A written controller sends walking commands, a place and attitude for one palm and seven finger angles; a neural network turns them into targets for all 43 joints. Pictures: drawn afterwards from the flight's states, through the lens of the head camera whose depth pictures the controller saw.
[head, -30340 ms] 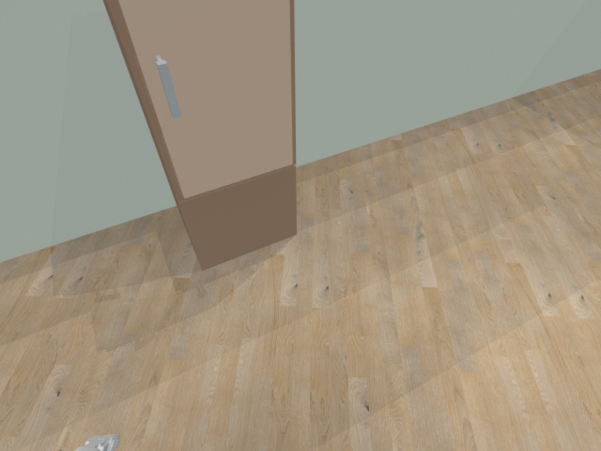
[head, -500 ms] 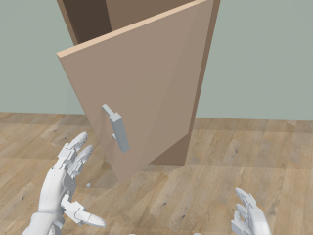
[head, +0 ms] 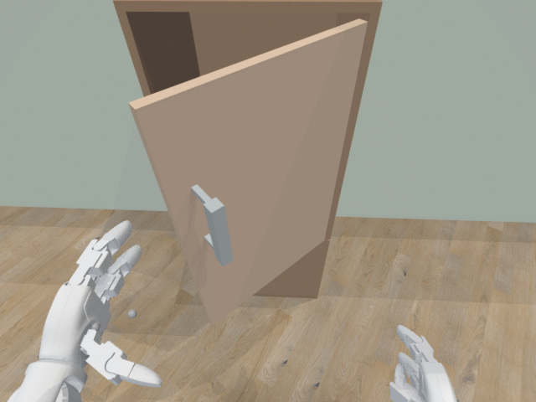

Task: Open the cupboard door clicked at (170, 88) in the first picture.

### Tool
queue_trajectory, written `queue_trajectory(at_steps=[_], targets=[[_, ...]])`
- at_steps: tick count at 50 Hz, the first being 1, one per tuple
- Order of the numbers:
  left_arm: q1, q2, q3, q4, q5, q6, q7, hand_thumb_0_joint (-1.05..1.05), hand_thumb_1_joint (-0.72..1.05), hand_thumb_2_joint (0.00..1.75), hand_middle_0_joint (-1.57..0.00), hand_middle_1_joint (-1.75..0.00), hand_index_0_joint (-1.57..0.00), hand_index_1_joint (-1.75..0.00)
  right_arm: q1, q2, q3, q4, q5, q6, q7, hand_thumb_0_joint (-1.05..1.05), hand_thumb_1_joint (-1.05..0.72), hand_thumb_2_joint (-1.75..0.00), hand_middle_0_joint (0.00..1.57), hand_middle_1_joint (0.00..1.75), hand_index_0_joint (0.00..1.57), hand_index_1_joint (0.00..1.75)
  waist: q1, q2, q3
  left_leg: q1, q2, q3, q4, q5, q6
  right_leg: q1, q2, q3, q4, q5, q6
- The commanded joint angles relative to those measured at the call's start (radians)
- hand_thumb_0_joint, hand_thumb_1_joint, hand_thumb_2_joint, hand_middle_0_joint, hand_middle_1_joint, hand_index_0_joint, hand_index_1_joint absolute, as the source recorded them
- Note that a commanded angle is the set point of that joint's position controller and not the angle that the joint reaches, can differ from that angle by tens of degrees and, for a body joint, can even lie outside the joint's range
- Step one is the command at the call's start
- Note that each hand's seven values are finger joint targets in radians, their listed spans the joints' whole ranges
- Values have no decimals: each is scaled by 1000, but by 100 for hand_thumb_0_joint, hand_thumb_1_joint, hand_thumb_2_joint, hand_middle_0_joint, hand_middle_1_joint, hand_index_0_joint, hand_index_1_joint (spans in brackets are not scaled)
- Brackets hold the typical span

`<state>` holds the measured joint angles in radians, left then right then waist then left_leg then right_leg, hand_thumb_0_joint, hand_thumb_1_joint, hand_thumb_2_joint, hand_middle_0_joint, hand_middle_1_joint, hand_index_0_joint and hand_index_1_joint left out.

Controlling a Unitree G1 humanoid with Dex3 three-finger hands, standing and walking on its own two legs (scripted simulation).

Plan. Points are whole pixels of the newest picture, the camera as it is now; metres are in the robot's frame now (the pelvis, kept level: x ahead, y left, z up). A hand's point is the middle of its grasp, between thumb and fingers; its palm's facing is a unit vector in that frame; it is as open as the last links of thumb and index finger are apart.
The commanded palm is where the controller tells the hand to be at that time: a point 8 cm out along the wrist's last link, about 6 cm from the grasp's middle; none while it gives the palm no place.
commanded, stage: draw the hand back to the body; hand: left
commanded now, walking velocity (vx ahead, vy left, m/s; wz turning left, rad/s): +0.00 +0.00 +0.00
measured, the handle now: (212, 226) +0.36 +0.12 +0.08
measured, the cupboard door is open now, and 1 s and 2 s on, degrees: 43 43 43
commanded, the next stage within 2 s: step back with the hand held close in 1.22 s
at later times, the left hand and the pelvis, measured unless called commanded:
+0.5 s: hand (72, 286) +0.21 +0.24 +0.15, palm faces +0.33 -0.86 -0.39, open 13.2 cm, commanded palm +0.17 +0.28 +0.17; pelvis +0.02 +0.01 +0.04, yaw -1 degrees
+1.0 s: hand (37, 249) +0.23 +0.26 +0.20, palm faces +0.45 -0.79 -0.42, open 7.8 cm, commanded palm +0.18 +0.29 +0.21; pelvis +0.03 +0.00 +0.05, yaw -2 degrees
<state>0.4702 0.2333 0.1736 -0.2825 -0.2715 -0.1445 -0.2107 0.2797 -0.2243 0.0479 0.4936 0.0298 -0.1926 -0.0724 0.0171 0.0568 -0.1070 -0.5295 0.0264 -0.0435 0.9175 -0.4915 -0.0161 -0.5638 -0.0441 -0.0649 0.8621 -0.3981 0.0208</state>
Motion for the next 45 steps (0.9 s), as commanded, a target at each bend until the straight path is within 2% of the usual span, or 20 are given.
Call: queue_trajectory(at_steps=[1,3,7,8,9,10,13,16,17,18,25,26,32,35,37,38,40,42,43,45], targets=[[-60,123,90,-246,-27,-45,-8,0,-50,30,-15,-30,-15,-30,-106,-113,-42,-160,9,-76,-18,0,-90,-90,20,30,20,30,6,-9,-63,7,-39,3,-202,200,14,150,54,-15,-160,122,-32],[-74,149,117,-256,-29,-38,-9,0,-47,32,-15,-30,-15,-30,-112,-115,-40,-152,8,-83,-20,0,-90,-90,20,30,20,30,12,-8,-64,17,-38,0,-214,210,14,175,53,-14,-170,127,-35],[-84,153,135,-264,-39,-10,-23,0,-32,37,-16,-30,-16,-30,-113,-115,-36,-141,13,-98,-23,0,-90,-90,20,30,20,30,14,6,-46,51,-37,1,-238,227,11,187,54,-24,-189,154,-31],[-98,318,176,-300,133,8,133,0,-29,39,-16,-30,-16,-30,-110,-110,-46,-134,-8,-81,-46,0,-90,-90,20,30,20,30,47,-11,-49,54,-30,26,-290,209,19,250,37,32,-252,129,-47],[-68,207,116,-323,149,25,197,0,-26,40,-16,-30,-16,-30,-119,-91,-36,-142,-17,-78,-53,0,-90,-90,20,30,20,30,25,-7,2,65,-37,30,-311,201,18,244,31,24,-277,125,-43],[-28,172,81,-310,178,37,240,0,-22,42,-16,-30,-16,-30,-108,-87,-31,-126,-19,-70,-52,0,-90,-90,20,30,20,30,24,15,19,87,-32,32,-325,218,18,263,28,13,-284,135,-42],[-8,195,93,-312,217,48,305,0,-12,47,-16,-30,-16,-30,-132,-93,-32,-104,-22,-52,-52,0,-90,-90,20,30,20,30,29,-21,23,152,-24,34,-367,267,22,318,30,6,-328,175,-40],[-40,192,82,-334,241,37,332,0,-1,51,-17,-30,-17,-30,-142,-96,-31,-88,-28,-53,-50,0,-90,-90,20,30,20,30,23,16,27,217,-23,36,-420,294,21,356,28,0,-356,200,-38],[-36,196,90,-328,245,35,338,0,2,52,-17,-30,-17,-30,-144,-95,-31,-80,-31,-53,-50,0,-90,-90,20,30,20,30,26,15,27,235,-22,37,-437,309,22,375,26,-1,-367,214,-38],[-28,217,114,-311,249,34,344,0,6,54,-17,-30,-17,-30,-155,-98,-34,-72,-32,-53,-51,0,-90,-90,20,30,20,30,33,-27,32,245,-18,35,-451,326,22,397,29,-3,-384,226,-38],[-57,215,143,-304,258,20,350,0,31,64,-18,-30,-18,-30,-181,-95,-37,-36,-39,-42,-42,0,-90,-90,20,30,20,30,40,15,56,330,-14,46,-527,421,18,472,32,-3,-439,299,-37],[-50,223,159,-295,256,18,351,0,34,66,-18,-30,-18,-30,-183,-93,-39,-32,-41,-41,-41,0,-90,-90,20,30,20,30,44,-12,57,336,-12,47,-534,442,19,486,32,-4,-444,319,-36],[-56,241,209,-300,254,13,347,0,55,75,-19,-30,-19,-30,-193,-92,-47,-16,-44,-26,-30,0,-90,-90,20,30,20,30,51,-5,49,386,-9,57,-557,534,16,529,38,0,-472,393,-34],[-75,252,232,-292,250,11,345,0,65,80,-19,-30,-19,-30,-201,-92,-51,-12,-43,-17,-28,0,-90,-90,20,30,20,30,52,2,69,394,-9,64,-566,533,17,532,40,3,-485,398,-32],[-95,267,252,-311,249,7,346,0,73,82,-19,-30,-19,-30,-201,-93,-54,-10,-44,-15,-26,0,-90,-90,20,30,20,30,53,13,44,414,-12,67,-565,551,18,543,40,6,-490,417,-32],[-90,275,266,-286,248,10,345,0,76,84,-19,-30,-19,-30,-207,-93,-54,-4,-45,-12,-27,0,-90,-90,20,30,20,30,56,24,69,411,-11,72,-567,535,18,536,41,10,-503,413,-33],[-104,276,275,-297,243,4,345,0,83,87,-20,-30,-20,-30,-207,-92,-57,-7,-43,-8,-25,0,-90,-90,20,30,20,30,54,-5,57,419,-10,70,-573,538,19,546,42,8,-502,415,-30],[-117,293,298,-303,242,0,346,0,90,90,-20,-30,-20,-30,-208,-92,-60,-4,-45,-6,-26,0,-90,-90,20,30,20,30,58,12,42,429,-12,75,-572,557,21,555,41,11,-503,436,-29],[-104,279,288,-277,243,3,342,0,90,90,-20,-30,-20,-30,-210,-93,-60,3,-46,-6,-25,0,-90,-90,20,30,20,30,58,23,57,428,-14,75,-573,557,20,550,42,12,-512,435,-31],[-90,247,258,-259,240,7,337,0,90,90,-20,-30,-20,-30,-206,-93,-62,1,-44,1,-21,0,-90,-90,20,30,20,30,52,2,69,430,-10,76,-578,563,21,544,42,7,-511,437,-27]])
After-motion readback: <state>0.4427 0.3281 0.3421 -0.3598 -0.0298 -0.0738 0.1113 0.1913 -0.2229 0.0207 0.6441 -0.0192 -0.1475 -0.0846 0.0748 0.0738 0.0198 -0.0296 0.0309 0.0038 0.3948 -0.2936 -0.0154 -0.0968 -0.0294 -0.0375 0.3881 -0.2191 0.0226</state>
